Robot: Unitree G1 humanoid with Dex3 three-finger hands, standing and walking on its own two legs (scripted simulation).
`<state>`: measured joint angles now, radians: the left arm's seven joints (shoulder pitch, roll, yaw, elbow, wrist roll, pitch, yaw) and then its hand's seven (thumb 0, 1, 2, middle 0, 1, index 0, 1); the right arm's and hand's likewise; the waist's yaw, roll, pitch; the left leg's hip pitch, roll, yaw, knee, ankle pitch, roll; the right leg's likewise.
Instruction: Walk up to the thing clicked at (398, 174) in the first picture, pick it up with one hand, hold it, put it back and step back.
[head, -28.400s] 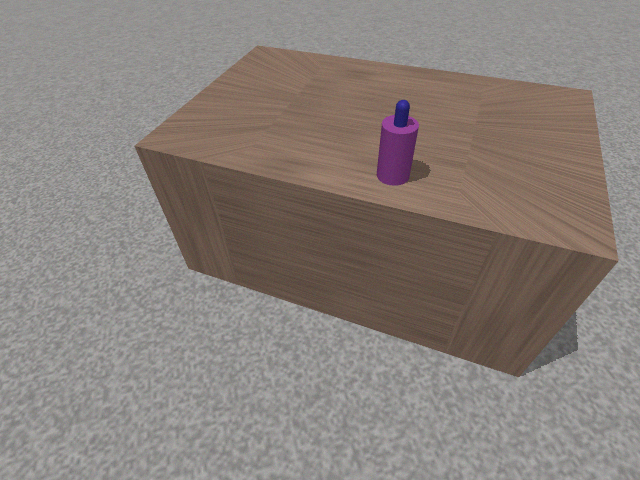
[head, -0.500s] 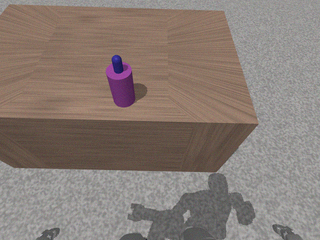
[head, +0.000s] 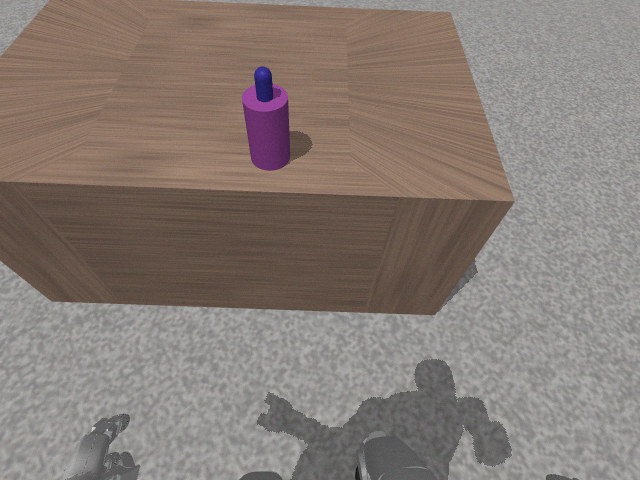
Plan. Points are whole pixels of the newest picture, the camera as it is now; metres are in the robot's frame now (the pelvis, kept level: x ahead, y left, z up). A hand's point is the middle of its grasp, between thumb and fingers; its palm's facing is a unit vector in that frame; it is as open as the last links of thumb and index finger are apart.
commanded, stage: step back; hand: left
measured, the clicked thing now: (266, 117) +0.76 +0.12 -0.05
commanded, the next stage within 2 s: none
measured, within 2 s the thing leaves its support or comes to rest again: neither
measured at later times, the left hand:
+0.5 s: hand out of the picture -0.07 +0.22 -0.13, palm faces -0.09 -0.91 -0.40, open 7.4 cm
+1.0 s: hand out of the picture -0.22 +0.20 -0.15, palm faces -0.02 -0.94 -0.34, open 7.4 cm
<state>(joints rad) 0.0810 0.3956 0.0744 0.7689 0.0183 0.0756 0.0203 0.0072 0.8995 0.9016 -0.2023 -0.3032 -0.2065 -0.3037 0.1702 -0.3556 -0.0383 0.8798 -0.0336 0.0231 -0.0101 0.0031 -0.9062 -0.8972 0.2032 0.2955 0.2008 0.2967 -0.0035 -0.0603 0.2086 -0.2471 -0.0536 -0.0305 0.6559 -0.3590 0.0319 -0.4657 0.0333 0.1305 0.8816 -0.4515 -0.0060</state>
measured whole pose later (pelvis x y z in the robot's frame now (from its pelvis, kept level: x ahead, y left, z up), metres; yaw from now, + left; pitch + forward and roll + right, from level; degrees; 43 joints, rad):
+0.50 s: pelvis -0.16 -0.04 +0.01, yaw -6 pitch -2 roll +2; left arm 0.23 0.35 0.07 0.84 0.04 0.07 -0.03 0.01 0.90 0.90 -0.20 -0.30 -0.21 -0.30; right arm 0.15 -0.41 -0.06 0.84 -0.01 0.05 -0.04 0.00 -0.91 -0.90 0.20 0.30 0.20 0.30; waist 0.04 0.01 0.14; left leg -0.52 -0.08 -0.09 1.03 -0.48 0.00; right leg -0.28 -0.01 0.05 0.66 -0.35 -0.03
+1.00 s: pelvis -0.32 -0.07 +0.01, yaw -2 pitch -1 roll -1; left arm 0.18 0.40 0.08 0.81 0.02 0.07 -0.01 0.01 0.90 0.90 -0.20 -0.30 -0.21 -0.30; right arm 0.15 -0.38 -0.04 0.82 -0.05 0.01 -0.02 0.00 -0.90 -0.90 0.21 0.30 0.21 0.30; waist 0.02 -0.05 0.13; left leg -0.37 0.04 -0.01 0.60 -0.22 0.01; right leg -0.35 0.04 0.14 1.01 -0.49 0.02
